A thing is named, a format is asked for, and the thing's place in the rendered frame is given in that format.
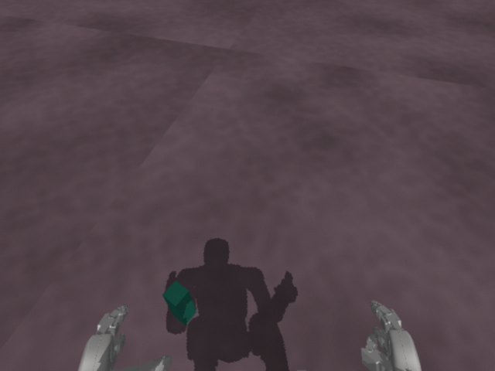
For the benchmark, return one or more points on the left robot hand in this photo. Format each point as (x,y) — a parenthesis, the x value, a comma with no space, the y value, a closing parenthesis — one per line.
(101,349)

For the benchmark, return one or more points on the carton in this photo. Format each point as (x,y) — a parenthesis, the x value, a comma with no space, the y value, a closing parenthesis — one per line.
(180,302)

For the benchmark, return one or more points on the right robot hand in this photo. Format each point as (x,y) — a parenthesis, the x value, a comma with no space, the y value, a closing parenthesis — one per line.
(399,349)

